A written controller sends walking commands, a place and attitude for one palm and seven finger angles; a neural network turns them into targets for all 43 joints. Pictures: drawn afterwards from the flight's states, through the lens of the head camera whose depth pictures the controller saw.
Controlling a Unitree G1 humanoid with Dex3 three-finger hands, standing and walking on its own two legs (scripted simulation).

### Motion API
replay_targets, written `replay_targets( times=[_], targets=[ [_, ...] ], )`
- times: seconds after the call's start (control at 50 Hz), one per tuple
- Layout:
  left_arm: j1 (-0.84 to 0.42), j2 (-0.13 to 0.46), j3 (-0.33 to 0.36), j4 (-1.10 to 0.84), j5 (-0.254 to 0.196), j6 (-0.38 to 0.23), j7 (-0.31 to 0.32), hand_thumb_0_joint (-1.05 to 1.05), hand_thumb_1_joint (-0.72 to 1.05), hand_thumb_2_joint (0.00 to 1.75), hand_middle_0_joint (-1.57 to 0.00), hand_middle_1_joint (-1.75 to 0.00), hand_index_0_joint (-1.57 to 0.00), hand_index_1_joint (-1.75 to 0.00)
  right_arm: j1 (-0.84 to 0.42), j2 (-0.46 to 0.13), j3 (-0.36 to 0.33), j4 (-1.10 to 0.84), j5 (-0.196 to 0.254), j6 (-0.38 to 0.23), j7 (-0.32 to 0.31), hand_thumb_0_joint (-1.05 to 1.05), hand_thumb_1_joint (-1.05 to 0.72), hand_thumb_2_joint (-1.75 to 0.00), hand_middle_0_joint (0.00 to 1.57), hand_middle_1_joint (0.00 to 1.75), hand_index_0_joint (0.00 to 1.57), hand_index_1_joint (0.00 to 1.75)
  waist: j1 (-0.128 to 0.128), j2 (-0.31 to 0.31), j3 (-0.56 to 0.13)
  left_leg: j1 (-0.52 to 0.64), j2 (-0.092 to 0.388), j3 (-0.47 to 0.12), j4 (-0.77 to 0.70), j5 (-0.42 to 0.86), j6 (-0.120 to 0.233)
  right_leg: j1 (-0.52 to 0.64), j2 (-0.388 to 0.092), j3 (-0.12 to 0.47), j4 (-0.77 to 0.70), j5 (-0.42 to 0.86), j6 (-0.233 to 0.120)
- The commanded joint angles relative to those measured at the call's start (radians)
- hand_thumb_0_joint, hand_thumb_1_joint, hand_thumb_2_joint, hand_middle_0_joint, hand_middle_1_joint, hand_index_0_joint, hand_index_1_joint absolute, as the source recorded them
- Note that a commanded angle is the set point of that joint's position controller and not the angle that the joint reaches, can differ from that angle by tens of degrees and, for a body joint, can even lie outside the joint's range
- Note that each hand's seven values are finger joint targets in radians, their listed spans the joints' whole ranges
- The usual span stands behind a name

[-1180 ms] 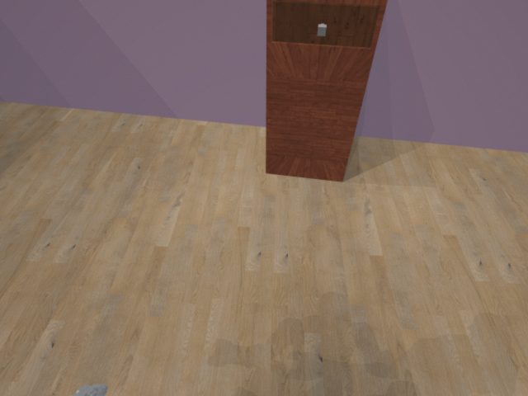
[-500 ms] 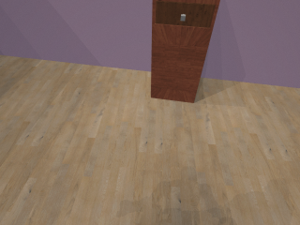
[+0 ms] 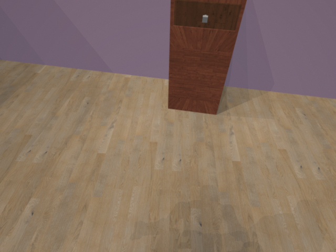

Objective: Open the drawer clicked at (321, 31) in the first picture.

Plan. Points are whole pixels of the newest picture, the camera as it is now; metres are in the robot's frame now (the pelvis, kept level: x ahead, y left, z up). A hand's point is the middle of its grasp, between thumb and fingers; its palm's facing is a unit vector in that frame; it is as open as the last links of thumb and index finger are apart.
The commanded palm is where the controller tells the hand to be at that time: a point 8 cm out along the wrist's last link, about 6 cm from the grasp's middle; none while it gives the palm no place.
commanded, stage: look at it before walking up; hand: left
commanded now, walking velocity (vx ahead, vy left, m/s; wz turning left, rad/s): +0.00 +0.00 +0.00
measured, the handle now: (205, 17) +1.36 -0.15 +0.03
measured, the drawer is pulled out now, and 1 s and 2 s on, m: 0.00 0.00 0.00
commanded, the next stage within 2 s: walk to a spot facing it in 0.26 s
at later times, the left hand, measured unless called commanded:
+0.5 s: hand out of the picture +0.07 +0.24 -0.16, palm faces -0.03 -0.95 -0.31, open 7.4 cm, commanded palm none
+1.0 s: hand out of the picture +0.12 +0.14 -0.17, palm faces -0.17 -0.97 -0.16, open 7.4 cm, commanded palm none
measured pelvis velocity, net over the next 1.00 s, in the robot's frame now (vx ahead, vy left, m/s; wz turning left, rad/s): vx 0.15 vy -0.03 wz -0.26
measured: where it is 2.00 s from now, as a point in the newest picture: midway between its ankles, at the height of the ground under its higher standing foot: (200, 206)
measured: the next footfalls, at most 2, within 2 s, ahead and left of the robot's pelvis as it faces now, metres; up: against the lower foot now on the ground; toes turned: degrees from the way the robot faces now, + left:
left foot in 1.14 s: +0.40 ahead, +0.05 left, +0.00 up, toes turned -12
right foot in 1.70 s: +0.46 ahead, -0.27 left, +0.00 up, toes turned -46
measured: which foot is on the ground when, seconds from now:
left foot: down 0.00-0.70, up 0.72-1.00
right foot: down 0.00-1.00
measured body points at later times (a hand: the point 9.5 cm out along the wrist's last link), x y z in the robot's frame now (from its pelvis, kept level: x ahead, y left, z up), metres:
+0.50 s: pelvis +0.01 +0.00 +0.00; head +0.01 +0.00 +0.45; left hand +0.07 +0.29 -0.14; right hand +0.08 -0.29 -0.14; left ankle +0.02 +0.13 -0.74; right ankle +0.01 -0.11 -0.74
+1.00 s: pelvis +0.15 -0.03 +0.00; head +0.17 -0.04 +0.45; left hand +0.13 +0.19 -0.15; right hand +0.18 -0.28 -0.15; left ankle +0.27 +0.09 -0.68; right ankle +0.04 -0.11 -0.74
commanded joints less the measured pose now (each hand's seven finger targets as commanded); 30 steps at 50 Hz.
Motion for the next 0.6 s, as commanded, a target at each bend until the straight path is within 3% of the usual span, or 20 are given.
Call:
replay_targets(
  times=[0.0, 0.34, 0.38, 0.4, 0.44, 0.48, 0.52, 0.54, 0.56, 0.58],
  targets=[
    [-0.038, 0.205, 0.039, -0.062, 0.002, -0.021, 0.019, 0.00, 0.90, 0.90, -0.20, -0.30, -0.20, -0.30, -0.046, -0.206, -0.039, -0.068, 0.004, -0.026, -0.012, 0.00, -0.90, -0.90, 0.20, 0.30, 0.20, 0.30, 0.004, 0.007, -0.052, 0.010, 0.105, -0.089, -0.059, 0.087, 0.042, -0.007, -0.121, 0.111, -0.082, 0.053, -0.023],
    [-0.039, 0.209, 0.037, -0.055, 0.003, -0.021, 0.018, 0.00, 0.90, 0.90, -0.20, -0.30, -0.20, -0.30, -0.050, -0.210, -0.036, -0.063, 0.004, -0.024, -0.011, 0.00, -0.90, -0.90, 0.20, 0.30, 0.20, 0.30, 0.001, -0.001, -0.046, 0.018, 0.106, -0.088, -0.073, 0.082, 0.041, -0.004, -0.122, 0.113, -0.094, 0.049, -0.022],
    [0.022, 0.105, 0.017, -0.033, 0.001, -0.002, 0.019, 0.00, 0.90, 0.90, -0.20, -0.30, -0.20, -0.30, 0.004, -0.103, -0.012, -0.041, -0.003, -0.011, -0.010, 0.00, -0.90, -0.90, 0.20, 0.30, 0.20, 0.30, 0.002, -0.005, -0.067, 0.040, 0.104, -0.050, -0.038, 0.011, 0.022, -0.019, -0.112, 0.118, -0.080, -0.029, -0.011],
    [0.048, 0.087, 0.018, -0.034, 0.005, 0.008, 0.018, 0.00, 0.90, 0.90, -0.20, -0.30, -0.20, -0.30, 0.036, -0.083, -0.013, -0.039, -0.006, -0.004, -0.009, 0.00, -0.90, -0.90, 0.20, 0.30, 0.20, 0.30, 0.001, -0.010, -0.058, 0.034, 0.103, -0.037, -0.024, -0.081, 0.021, -0.045, -0.101, 0.133, -0.070, -0.121, -0.015],
    [0.062, 0.094, 0.029, -0.056, 0.010, 0.022, 0.005, 0.00, 0.90, 0.90, -0.20, -0.30, -0.20, -0.30, 0.050, -0.099, -0.025, -0.055, -0.011, 0.003, -0.009, 0.00, -0.90, -0.90, 0.20, 0.30, 0.20, 0.30, 0.001, -0.001, 0.035, -0.030, 0.111, -0.037, -0.036, -0.292, 0.031, -0.137, -0.075, 0.155, -0.057, -0.295, -0.026],
    [0.088, 0.092, 0.043, -0.086, 0.014, 0.024, -0.006, 0.00, 0.90, 0.90, -0.20, -0.30, -0.20, -0.30, 0.069, -0.118, -0.041, -0.079, -0.012, 0.003, -0.010, 0.00, -0.90, -0.90, 0.20, 0.30, 0.20, 0.30, 0.001, 0.020, 0.083, -0.063, 0.133, -0.060, -0.041, -0.406, 0.050, -0.204, -0.046, 0.165, -0.006, -0.360, -0.039],
    [0.108, 0.066, 0.052, -0.115, 0.015, 0.017, -0.014, 0.00, 0.90, 0.90, -0.20, -0.30, -0.20, -0.30, 0.103, -0.136, -0.058, -0.096, -0.010, -0.005, -0.013, 0.00, -0.90, -0.90, 0.20, 0.30, 0.20, 0.30, -0.008, 0.077, 0.097, -0.028, 0.193, -0.121, -0.064, -0.472, 0.089, -0.294, 0.000, 0.134, 0.112, -0.354, -0.040],
    [0.110, 0.042, 0.055, -0.129, 0.014, 0.009, -0.019, 0.00, 0.90, 0.90, -0.20, -0.30, -0.20, -0.30, 0.133, -0.148, -0.066, -0.099, -0.009, -0.014, -0.016, 0.00, -0.90, -0.90, 0.20, 0.30, 0.20, 0.30, -0.020, 0.133, 0.080, 0.015, 0.251, -0.181, -0.100, -0.459, 0.121, -0.329, 0.031, 0.079, 0.224, -0.294, -0.032],
    [0.092, 0.015, 0.057, -0.146, 0.012, 0.003, -0.023, 0.00, 0.90, 0.90, -0.20, -0.30, -0.20, -0.30, 0.150, -0.161, -0.076, -0.100, -0.007, -0.023, -0.018, 0.00, -0.90, -0.90, 0.20, 0.30, 0.20, 0.30, -0.024, 0.184, 0.078, 0.040, 0.325, -0.223, -0.133, -0.408, 0.161, -0.361, 0.032, 0.003, 0.333, -0.247, -0.017],
    [0.068, 0.000, 0.059, -0.166, 0.012, -0.001, -0.027, 0.00, 0.90, 0.90, -0.20, -0.30, -0.20, -0.30, 0.167, -0.152, -0.080, -0.102, -0.007, -0.031, -0.018, 0.00, -0.90, -0.90, 0.20, 0.30, 0.20, 0.30, -0.034, 0.193, 0.069, 0.084, 0.359, -0.222, -0.134, -0.295, 0.191, -0.401, -0.002, -0.012, 0.380, -0.280, -0.008]
  ],
)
